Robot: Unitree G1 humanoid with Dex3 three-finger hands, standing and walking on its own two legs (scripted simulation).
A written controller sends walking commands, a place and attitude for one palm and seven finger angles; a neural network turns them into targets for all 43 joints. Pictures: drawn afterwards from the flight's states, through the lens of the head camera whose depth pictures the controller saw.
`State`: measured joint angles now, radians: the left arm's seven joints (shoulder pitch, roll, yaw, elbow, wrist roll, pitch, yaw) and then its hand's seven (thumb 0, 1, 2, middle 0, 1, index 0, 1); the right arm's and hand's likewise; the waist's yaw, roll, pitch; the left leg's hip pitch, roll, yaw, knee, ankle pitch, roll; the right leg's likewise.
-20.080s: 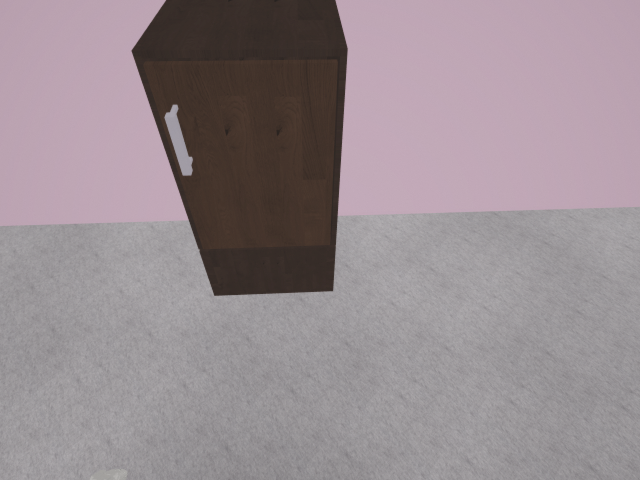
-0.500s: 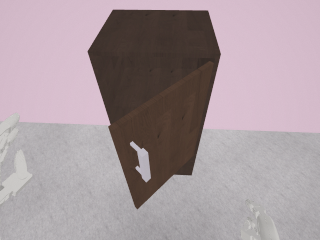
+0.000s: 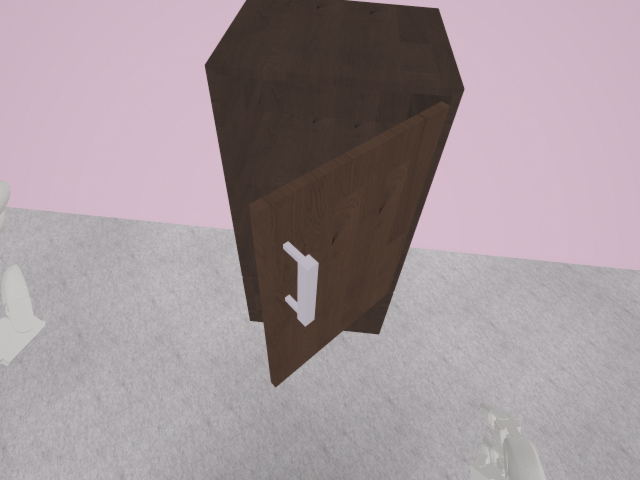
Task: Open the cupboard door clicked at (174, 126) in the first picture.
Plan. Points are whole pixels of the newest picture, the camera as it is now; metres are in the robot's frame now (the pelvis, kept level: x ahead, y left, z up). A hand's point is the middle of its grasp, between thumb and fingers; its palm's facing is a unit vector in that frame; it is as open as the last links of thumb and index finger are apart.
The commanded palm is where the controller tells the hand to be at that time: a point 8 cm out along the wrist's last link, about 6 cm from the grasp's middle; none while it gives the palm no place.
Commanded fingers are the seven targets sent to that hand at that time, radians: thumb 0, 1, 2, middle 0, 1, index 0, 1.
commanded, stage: step back with the hand held close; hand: left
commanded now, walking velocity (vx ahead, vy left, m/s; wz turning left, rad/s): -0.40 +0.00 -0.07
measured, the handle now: (298, 285) +0.41 +0.06 -0.04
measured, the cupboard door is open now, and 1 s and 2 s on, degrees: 48 48 48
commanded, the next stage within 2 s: stop stepping back and stand still in 0.56 s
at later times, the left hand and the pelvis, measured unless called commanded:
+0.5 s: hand out of the picture +0.15 +0.27 +0.19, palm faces +0.43 -0.79 -0.43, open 7.5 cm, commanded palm +0.10 +0.30 +0.19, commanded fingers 0.00 0.90 0.90 -0.20 -0.30 -0.20 -0.30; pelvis -0.06 +0.00 +0.02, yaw -2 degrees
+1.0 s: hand out of the picture +0.04 +0.22 +0.17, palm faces +0.29 -0.82 -0.49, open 7.5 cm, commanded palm +0.00 +0.26 +0.19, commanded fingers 0.00 0.90 0.90 -0.20 -0.30 -0.20 -0.30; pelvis -0.17 -0.03 +0.01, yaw -5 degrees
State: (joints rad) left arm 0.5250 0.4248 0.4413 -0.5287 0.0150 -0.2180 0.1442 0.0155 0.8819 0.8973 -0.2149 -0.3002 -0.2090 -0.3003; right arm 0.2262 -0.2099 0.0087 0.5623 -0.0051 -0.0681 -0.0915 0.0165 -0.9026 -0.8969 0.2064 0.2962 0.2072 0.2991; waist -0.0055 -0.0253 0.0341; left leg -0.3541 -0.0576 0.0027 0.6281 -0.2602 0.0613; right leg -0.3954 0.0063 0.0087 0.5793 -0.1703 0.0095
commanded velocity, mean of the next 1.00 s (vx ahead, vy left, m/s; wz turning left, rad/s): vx -0.18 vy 0.02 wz -0.04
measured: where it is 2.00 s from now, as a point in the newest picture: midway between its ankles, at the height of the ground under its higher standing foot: outside the picture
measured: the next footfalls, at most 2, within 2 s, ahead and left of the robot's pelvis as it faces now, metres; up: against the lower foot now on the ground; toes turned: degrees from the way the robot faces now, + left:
right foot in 0.62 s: -0.17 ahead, -0.13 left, +0.00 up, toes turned -5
left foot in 0.76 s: -0.02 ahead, +0.06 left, +0.00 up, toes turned -4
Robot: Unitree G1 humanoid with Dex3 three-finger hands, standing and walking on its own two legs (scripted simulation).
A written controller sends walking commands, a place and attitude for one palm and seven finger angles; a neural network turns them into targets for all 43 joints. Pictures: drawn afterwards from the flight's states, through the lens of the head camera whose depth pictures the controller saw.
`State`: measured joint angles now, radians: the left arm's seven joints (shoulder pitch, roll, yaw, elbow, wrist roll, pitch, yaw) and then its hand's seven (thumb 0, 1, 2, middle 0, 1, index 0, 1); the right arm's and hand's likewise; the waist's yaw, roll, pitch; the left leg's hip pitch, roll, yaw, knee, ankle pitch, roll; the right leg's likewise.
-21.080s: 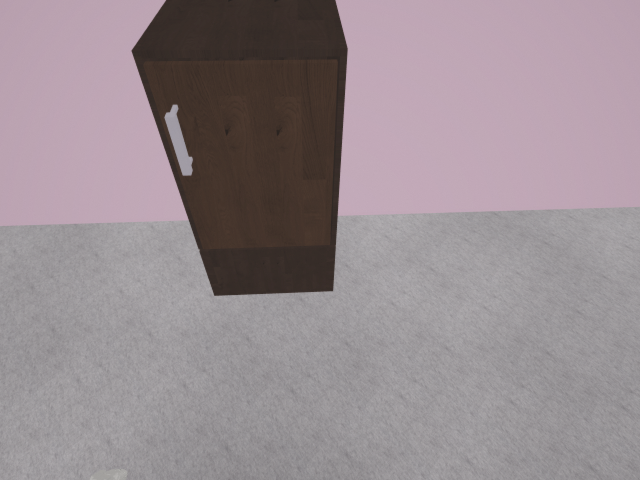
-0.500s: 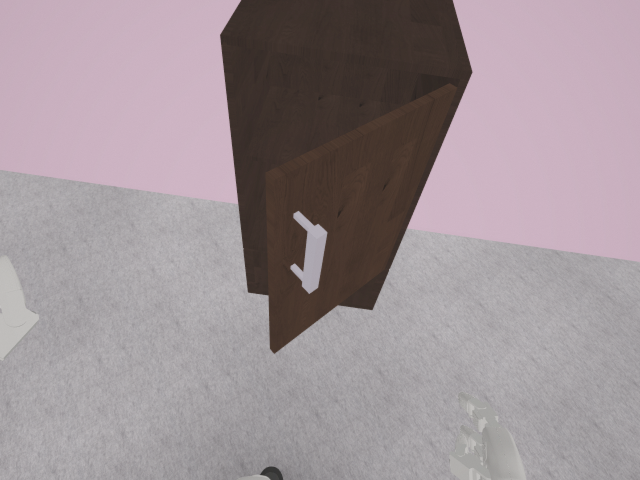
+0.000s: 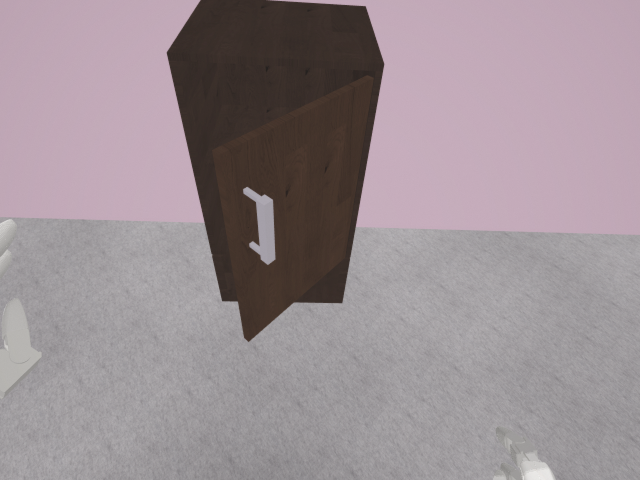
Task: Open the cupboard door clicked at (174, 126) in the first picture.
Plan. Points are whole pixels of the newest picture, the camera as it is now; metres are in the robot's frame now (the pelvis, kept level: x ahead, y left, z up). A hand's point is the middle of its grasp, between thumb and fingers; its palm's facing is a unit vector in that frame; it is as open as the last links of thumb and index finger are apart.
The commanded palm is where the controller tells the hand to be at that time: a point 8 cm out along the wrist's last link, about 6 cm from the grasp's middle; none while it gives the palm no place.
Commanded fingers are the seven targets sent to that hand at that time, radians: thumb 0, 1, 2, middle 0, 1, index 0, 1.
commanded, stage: stop stepping back and stand still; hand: left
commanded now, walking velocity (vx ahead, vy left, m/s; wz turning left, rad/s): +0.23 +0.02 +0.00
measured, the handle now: (259, 226) +0.56 +0.13 -0.05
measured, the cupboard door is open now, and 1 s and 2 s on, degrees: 48 48 48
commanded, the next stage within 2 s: let the arm hang, fingers relaxed in 0.38 s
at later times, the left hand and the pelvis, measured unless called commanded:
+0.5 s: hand (22, 375) +0.18 +0.27 +0.15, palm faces +0.39 -0.79 -0.47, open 7.5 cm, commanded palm none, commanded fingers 0.00 0.90 0.90 -0.20 -0.30 -0.20 -0.30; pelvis -0.02 +0.01 +0.00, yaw +1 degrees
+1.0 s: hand out of the picture -0.10 +0.19 -0.17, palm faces +0.05 -0.98 -0.20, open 7.3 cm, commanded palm none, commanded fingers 0.00 0.90 0.90 -0.20 -0.30 -0.20 -0.30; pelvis -0.03 +0.00 +0.01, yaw +3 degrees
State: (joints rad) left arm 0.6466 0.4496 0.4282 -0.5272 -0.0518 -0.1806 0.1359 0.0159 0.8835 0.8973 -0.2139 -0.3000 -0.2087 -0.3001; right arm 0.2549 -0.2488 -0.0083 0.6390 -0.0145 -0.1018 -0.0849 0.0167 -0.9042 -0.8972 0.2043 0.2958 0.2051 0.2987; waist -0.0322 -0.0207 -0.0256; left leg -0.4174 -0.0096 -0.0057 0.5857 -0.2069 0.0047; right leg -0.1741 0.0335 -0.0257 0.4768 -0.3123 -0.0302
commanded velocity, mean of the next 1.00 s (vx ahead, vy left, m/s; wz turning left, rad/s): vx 0.02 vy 0.00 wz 0.00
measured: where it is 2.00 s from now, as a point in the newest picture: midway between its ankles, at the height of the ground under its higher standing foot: outside the picture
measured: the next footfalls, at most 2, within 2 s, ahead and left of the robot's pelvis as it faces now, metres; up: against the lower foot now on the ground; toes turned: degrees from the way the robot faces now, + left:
left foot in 0.10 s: +0.07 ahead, +0.12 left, +0.00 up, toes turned +1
